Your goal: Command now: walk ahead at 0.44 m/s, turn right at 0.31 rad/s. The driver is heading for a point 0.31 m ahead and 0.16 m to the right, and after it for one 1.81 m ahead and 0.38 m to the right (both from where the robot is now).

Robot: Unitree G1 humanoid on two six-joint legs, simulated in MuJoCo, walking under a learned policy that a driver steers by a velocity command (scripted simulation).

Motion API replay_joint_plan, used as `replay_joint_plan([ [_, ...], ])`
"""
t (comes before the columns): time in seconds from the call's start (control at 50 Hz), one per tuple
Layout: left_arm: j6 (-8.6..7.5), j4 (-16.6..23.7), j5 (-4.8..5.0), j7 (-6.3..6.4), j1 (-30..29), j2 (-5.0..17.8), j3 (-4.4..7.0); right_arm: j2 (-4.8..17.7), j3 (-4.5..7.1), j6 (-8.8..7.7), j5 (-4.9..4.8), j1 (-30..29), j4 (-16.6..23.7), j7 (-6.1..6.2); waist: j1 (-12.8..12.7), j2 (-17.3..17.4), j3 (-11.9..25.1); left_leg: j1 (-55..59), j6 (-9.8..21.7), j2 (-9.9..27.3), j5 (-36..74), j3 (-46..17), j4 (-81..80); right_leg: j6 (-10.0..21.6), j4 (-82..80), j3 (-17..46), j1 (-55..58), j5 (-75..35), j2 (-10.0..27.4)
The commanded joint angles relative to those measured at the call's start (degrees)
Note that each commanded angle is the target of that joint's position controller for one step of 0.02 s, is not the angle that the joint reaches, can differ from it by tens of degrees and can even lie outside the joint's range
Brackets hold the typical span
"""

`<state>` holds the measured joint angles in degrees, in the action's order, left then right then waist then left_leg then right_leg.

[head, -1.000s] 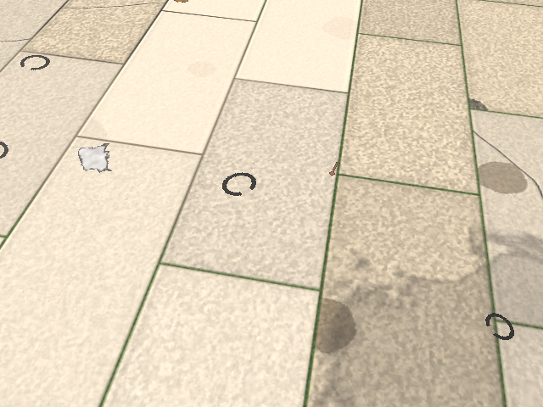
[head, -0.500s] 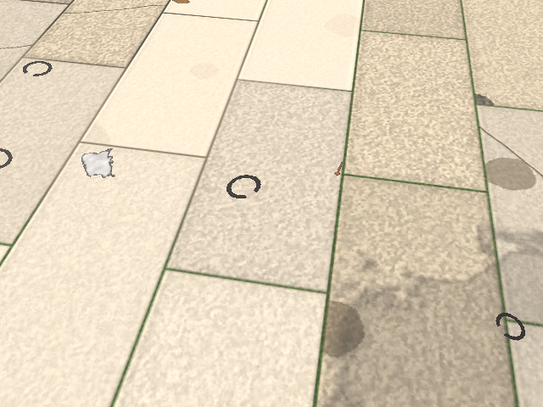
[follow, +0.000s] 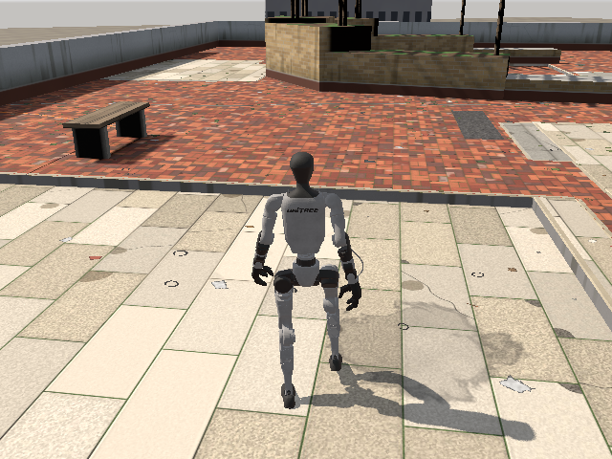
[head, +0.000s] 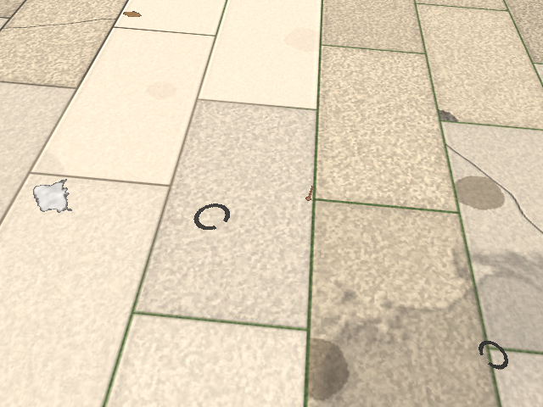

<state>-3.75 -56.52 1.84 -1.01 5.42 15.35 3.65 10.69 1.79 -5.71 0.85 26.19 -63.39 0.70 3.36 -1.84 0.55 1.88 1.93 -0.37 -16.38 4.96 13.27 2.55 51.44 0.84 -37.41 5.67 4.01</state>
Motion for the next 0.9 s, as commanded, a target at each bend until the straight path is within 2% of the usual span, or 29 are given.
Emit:
replay_joint_plan([
  [0.02,-0.32,6.2,-0.06,-0.9,-10.7,-0.7,-0.96,9.3,1.42,-0.52,0.09,0.6,2.6,0.94,0.8,6.8,-8.0,-4.4,5.6,12.6,16.4,-3.3,-8.4,-0.3,-9.6,-2.1,-3.7,-7.3,-0.7],
  [0.08,-0.2,8.6,-0.08,-2.01,-14.7,-0.6,-1.43,9.7,1.67,-0.42,-0.51,2.4,2.3,1.05,1.5,6.4,-9.6,-2.6,5.5,14.2,19.0,0.1,-8.4,1.2,-14.5,-4.1,-1.3,-8.4,-1.2],
  [0.12,-0.35,10.0,-0.05,-2.74,-15.8,0.1,-1.34,10.2,1.92,-0.02,-0.85,2.2,2.5,1.0,0.5,6.5,-9.6,1.5,4.9,15.4,28.5,2.1,-5.3,3.1,-16.7,-5.2,-0.4,-5.6,-2.0],
  [0.16,-0.52,10.6,-0.24,-3.31,-13.4,2.3,-0.31,12.2,2.5,0.58,-0.97,0.6,3.5,1.31,-2.4,8.8,-5.8,5.1,3.8,16.3,52.3,4.2,2.8,5.3,-16.4,-8.3,5.7,-0.7,-5.2],
  [0.18,-0.4,9.7,-0.22,-3.43,-8.1,4.3,0.78,13.0,2.78,1.15,-0.86,-0.2,4.2,1.6,-5.5,10.3,-2.2,5.6,3.1,16.3,62.7,5.2,10.9,6.3,-15.7,-9.7,12.1,1.6,-7.5],
  [0.2,-0.09,7.6,-0.02,-3.23,1.2,7.0,2.41,13.7,2.91,1.64,-0.76,-1.4,5.1,1.71,-10.2,10.4,3.0,2.6,2.0,15.3,66.2,5.8,22.3,8.1,-18.0,-9.8,24.0,0.1,-9.4],
  [0.22,0.59,5.7,0.08,-2.27,10.4,10.6,4.31,13.9,2.79,1.34,-0.52,-2.2,6.4,1.7,-14.6,8.0,7.6,-10.4,0.0,13.5,55.3,5.4,37.5,10.5,-19.1,-1.8,41.1,0.7,-6.0],
  [0.24,1.06,5.7,-0.39,-1.28,15.5,15.7,5.14,5.6,0.3,-0.32,0.4,2.8,9.3,0.19,-9.6,-8.1,16.5,-36.6,-3.8,2.2,2.6,3.1,62.9,21.5,-22.2,30.9,63.8,11.7,11.4],
  [0.26,1.03,5.5,-0.82,-0.84,16.6,13.3,4.16,6.6,0.27,-3.26,-1.73,-1.5,10.4,-0.75,-11.0,-7.0,23.0,-43.5,-2.5,-2.0,-14.3,-9.8,73.1,23.8,-34.7,49.1,65.7,17.9,16.4],
  [0.28,0.3,5.5,-1.1,-0.67,13.8,10.1,3.34,10.3,1.48,-4.62,-3.79,-8.3,12.9,-1.01,-11.4,-5.5,13.7,-49.4,-0.6,1.8,-10.3,-11.7,72.9,19.8,-36.3,39.9,59.7,14.9,13.8],
  [0.3,-0.5,6.9,-0.82,-0.83,8.8,7.7,2.61,11.3,1.64,-5.15,-3.65,-10.8,14.0,-0.51,-8.7,0.0,7.8,-47.8,0.2,4.6,-5.1,-11.0,68.0,17.4,-36.9,31.5,49.4,9.2,11.1],
  [0.32,-1.03,8.3,-1.05,-1.17,4.0,5.9,2.0,11.5,2.33,-4.92,-2.49,-11.3,13.7,0.26,-5.6,4.0,3.9,-43.7,-0.2,6.4,-2.9,-10.4,63.0,15.9,-38.0,25.7,39.2,3.6,8.5],
  [0.34,-1.33,9.3,-1.62,-1.12,1.3,4.8,1.58,11.5,2.87,-4.03,-1.67,-9.8,13.8,0.63,-2.9,3.3,2.4,-38.8,-0.6,8.0,-1.6,-10.9,59.7,15.4,-39.1,21.5,32.0,0.3,6.5],
  [0.38,-1.23,9.7,-1.24,-0.6,1.0,5.2,1.48,9.9,3.05,-2.41,-0.89,-9.0,15.0,0.77,-0.8,1.4,0.4,-35.1,-2.1,8.9,-1.7,-10.1,53.9,15.5,-41.0,18.3,24.0,-1.7,4.8],
  [0.42,-1.27,9.8,-1.14,0.4,3.3,7.0,1.87,9.2,2.94,-1.54,0.03,-13.0,17.3,1.02,-1.3,0.6,-1.6,-35.1,-4.2,8.5,2.8,-8.4,46.3,15.5,-42.2,15.1,18.7,-3.5,3.4],
  [0.48,-1.13,9.2,-1.02,1.4,7.2,7.7,2.07,7.7,2.18,-1.41,0.21,-20.1,19.4,0.78,-4.2,-0.9,-2.4,-33.5,-4.9,6.5,17.0,-6.7,30.1,12.4,-41.5,10.2,17.7,-4.1,0.4],
  [0.54,-1.0,7.5,-0.66,1.5,12.3,7.6,1.92,6.7,1.38,-2.03,-0.74,-26.1,20.9,-0.28,-7.6,-1.9,-2.0,-29.9,-4.5,4.0,26.3,-5.6,20.5,10.9,-40.4,10.2,20.1,-1.7,1.1],
  [0.62,-0.46,6.3,-0.65,1.6,15.6,7.8,1.85,9.9,1.84,-2.56,-1.27,-29.5,23.0,-1.51,-8.1,-2.3,-2.2,-33.1,-1.9,3.6,19.7,-7.1,15.5,9.8,-34.9,15.0,31.4,-2.5,6.1],
  [0.66,0.07,6.3,-0.95,1.78,15.4,8.7,2.09,11.2,2.23,-2.87,-1.31,-27.0,23.0,-1.77,-6.0,-3.7,-1.6,-30.4,0.1,2.8,14.1,-6.4,14.2,8.6,-31.3,16.1,35.0,-9.7,7.6],
  [0.68,0.26,6.6,-1.01,1.76,14.6,8.4,1.93,12.5,2.95,-3.02,-1.15,-21.9,21.8,-1.66,-3.1,-3.5,0.9,-23.7,1.8,1.4,13.4,-5.0,12.3,7.6,-25.9,14.7,35.5,-18.6,5.7],
  [0.7,0.26,7.4,-1.51,1.54,14.1,6.7,1.17,14.9,3.98,-3.19,-0.58,-13.1,19.8,-1.43,0.8,-1.9,8.1,-10.3,4.7,4.5,15.2,-7.8,14.3,6.1,-14.5,12.0,31.7,-21.0,2.5],
  [0.72,-0.38,8.4,-1.61,1.25,19.0,2.9,-0.05,19.6,5.19,-3.1,0.34,-4.3,18.5,-1.33,1.4,8.0,18.1,12.3,12.0,16.7,12.3,-25.6,14.7,2.5,5.4,7.0,14.7,-5.8,-4.7],
  [0.74,-1.17,7.6,-0.37,1.0,22.4,1.7,-0.72,18.5,5.36,-2.23,-0.76,0.1,16.0,-1.88,1.4,21.0,22.4,21.2,17.4,24.2,-0.5,-46.8,6.0,0.3,19.5,5.8,0.3,25.7,-9.5],
  [0.76,-1.72,8.2,0.48,0.96,17.9,7.7,0.52,13.7,3.83,-2.04,-1.66,-2.7,16.9,-2.0,2.4,13.2,14.3,16.7,14.5,22.6,-9.1,-45.2,3.8,1.1,24.3,9.4,-6.5,24.8,-6.1],
  [0.78,-1.99,9.7,0.67,0.95,12.1,8.5,0.69,11.7,3.14,-1.6,-1.34,-7.1,18.0,-1.76,1.8,8.3,7.4,8.9,12.1,20.3,-7.0,-36.9,2.9,1.4,24.1,7.3,-7.8,19.6,-3.2],
  [0.8,-2.04,10.4,-0.2,1.05,9.3,7.5,0.59,11.0,2.73,-1.37,-0.81,-10.7,18.4,-1.86,0.2,4.6,2.3,0.6,11.4,17.8,-0.2,-30.7,1.1,1.1,20.3,5.4,-6.5,15.4,-0.8],
  [0.82,-1.78,10.5,-1.05,1.17,8.9,7.0,0.93,9.9,2.33,-1.45,-0.38,-12.6,18.7,-1.96,-1.4,4.8,0.6,-3.9,10.8,15.9,5.1,-26.8,-0.3,0.9,16.4,5.2,-4.1,12.6,1.2],
  [0.84,-1.39,10.3,-1.19,1.15,10.0,6.0,0.92,9.6,2.18,-1.46,-0.1,-13.1,18.6,-2.11,-2.6,5.9,0.3,-6.9,10.4,14.4,8.4,-24.0,-1.6,0.6,14.3,4.7,-1.2,11.4,2.1],
  [0.9,-0.51,10.4,-1.35,1.22,10.1,3.5,0.47,10.8,2.53,-1.68,-0.7,-11.6,17.4,-2.07,-3.6,6.4,0.1,-9.5,11.4,13.2,16.4,-18.3,-4.3,-0.8,8.1,3.0,-0.5,8.3,3.0],
])
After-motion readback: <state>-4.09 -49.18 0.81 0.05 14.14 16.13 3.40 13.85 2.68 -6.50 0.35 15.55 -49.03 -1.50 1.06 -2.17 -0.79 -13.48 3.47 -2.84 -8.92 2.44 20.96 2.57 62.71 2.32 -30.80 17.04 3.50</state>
